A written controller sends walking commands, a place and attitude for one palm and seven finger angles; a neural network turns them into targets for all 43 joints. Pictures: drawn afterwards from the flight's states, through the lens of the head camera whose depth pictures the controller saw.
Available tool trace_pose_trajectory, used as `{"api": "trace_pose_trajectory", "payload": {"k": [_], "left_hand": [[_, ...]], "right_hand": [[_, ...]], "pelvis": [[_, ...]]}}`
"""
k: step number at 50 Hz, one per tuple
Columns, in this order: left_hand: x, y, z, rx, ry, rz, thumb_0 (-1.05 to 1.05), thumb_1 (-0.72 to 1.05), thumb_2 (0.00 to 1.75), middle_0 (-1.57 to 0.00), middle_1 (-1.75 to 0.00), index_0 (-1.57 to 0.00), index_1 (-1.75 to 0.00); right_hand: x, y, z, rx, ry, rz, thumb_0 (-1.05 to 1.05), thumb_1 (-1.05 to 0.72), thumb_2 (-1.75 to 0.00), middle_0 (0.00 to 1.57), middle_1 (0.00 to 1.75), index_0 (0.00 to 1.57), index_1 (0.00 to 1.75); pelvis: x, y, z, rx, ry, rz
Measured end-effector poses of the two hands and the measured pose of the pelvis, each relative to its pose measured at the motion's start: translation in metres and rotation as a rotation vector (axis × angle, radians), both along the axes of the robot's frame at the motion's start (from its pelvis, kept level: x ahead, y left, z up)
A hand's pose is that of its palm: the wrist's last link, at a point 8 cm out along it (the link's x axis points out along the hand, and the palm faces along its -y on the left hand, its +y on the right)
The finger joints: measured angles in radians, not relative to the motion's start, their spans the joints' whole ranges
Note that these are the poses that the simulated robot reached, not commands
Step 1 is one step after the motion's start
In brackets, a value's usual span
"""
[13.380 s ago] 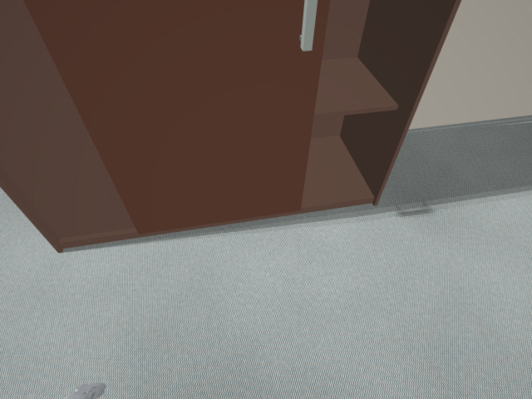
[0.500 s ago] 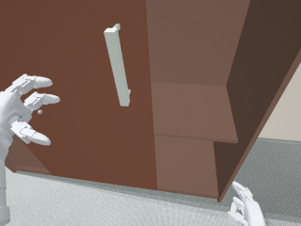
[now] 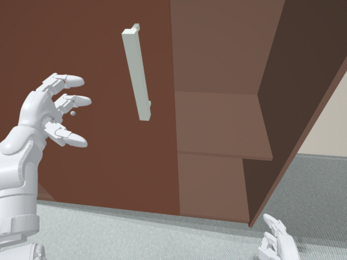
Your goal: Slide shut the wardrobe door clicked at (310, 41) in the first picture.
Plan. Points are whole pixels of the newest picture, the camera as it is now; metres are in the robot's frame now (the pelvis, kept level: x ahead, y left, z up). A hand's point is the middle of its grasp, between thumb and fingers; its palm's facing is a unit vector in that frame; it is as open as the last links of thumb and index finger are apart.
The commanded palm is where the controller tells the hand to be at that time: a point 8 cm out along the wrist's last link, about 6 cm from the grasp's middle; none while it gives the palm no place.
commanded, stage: move the hooked fingers beside the handle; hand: left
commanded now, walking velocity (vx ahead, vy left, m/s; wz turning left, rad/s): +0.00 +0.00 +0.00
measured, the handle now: (141, 76) +0.49 +0.12 +0.20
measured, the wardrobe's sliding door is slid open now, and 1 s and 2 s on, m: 0.39 0.39 0.39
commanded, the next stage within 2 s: feel for the door with the fingertips in 1.70 s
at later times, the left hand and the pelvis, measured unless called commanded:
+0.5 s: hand (98, 97) +0.39 +0.19 +0.21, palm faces -0.03 -1.00 -0.04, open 14.0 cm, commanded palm +0.37 +0.24 +0.20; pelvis -0.01 +0.00 +0.00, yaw -1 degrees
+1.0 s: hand (110, 89) +0.43 +0.18 +0.21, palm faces -0.02 -1.00 -0.03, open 14.0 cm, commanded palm +0.40 +0.23 +0.20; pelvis +0.00 -0.01 +0.00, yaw -2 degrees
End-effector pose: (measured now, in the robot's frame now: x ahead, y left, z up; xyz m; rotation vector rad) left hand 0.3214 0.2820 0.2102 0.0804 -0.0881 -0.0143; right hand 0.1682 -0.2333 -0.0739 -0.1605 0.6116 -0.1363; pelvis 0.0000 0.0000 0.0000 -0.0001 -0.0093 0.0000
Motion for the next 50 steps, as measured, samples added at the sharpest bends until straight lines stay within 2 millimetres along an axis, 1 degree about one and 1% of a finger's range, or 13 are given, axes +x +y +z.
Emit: {"api": "trace_pose_trajectory", "payload": {"k": [4, 12, 17, 24, 34, 43, 46, 50], "left_hand": [[0.006, -0.009, 0.002, -0.014, -0.013, -0.019, -0.01, -0.5, 0.3, -0.3, -1.2, -0.3, -1.2], [0.022, -0.021, -0.002, -0.026, 0.021, -0.01, -0.01, -0.5, 0.3, -0.3, -1.2, -0.3, -1.2], [0.034, -0.025, -0.002, -0.028, 0.03, -0.001, -0.01, -0.5, 0.3, -0.3, -1.2, -0.3, -1.2], [0.051, -0.035, 0.0, -0.036, 0.031, -0.013, -0.01, -0.5, 0.3, -0.3, -1.2, -0.3, -1.2], [0.067, -0.041, -0.003, -0.042, 0.046, -0.005, -0.01, -0.5, 0.3, -0.3, -1.2, -0.3, -1.2], [0.081, -0.054, -0.001, -0.057, 0.038, -0.02, -0.01, -0.5, 0.3, -0.3, -1.2, -0.3, -1.2], [0.086, -0.053, -0.002, -0.057, 0.049, -0.01, -0.01, -0.5, 0.3, -0.3, -1.2, -0.3, -1.2], [0.087, -0.052, -0.003, -0.051, 0.042, -0.009, -0.01, -0.5, 0.3, -0.3, -1.2, -0.3, -1.2]], "right_hand": [[-0.004, 0.001, -0.001, -0.001, 0.012, -0.005, 0.02, -0.9, -0.9, 0.2, 0.3, 0.21, 0.3], [-0.016, -0.002, -0.005, -0.007, 0.048, -0.023, 0.02, -0.9, -0.9, 0.2, 0.3, 0.21, 0.3], [-0.028, -0.008, -0.008, -0.017, 0.082, -0.04, 0.02, -0.9, -0.9, 0.2, 0.3, 0.21, 0.3], [-0.048, -0.018, -0.015, -0.024, 0.134, -0.074, 0.02, -0.9, -0.9, 0.2, 0.3, 0.21, 0.3], [-0.07, -0.032, -0.022, -0.028, 0.193, -0.12, 0.02, -0.9, -0.9, 0.2, 0.3, 0.21, 0.3], [-0.078, -0.037, -0.025, -0.029, 0.224, -0.13, 0.02, -0.9, -0.9, 0.2, 0.3, 0.21, 0.3], [-0.079, -0.038, -0.025, -0.025, 0.225, -0.138, 0.02, -0.9, -0.9, 0.2, 0.3, 0.21, 0.3], [-0.08, -0.038, -0.025, -0.019, 0.226, -0.147, 0.02, -0.9, -0.9, 0.2, 0.3, 0.21, 0.3]], "pelvis": [[-0.001, 0.002, 0.0, 0.0, -0.003, 0.0], [-0.004, 0.003, 0.001, -0.001, -0.005, -0.004], [-0.006, 0.002, 0.001, -0.002, -0.005, -0.005], [-0.006, 0.0, 0.002, -0.001, 0.004, -0.011], [-0.004, -0.004, 0.001, -0.001, 0.014, -0.02], [-0.002, -0.006, 0.001, 0.0, 0.025, -0.022], [-0.002, -0.007, 0.001, 0.001, 0.03, -0.027], [0.0, -0.007, 0.001, 0.001, 0.032, -0.031]]}}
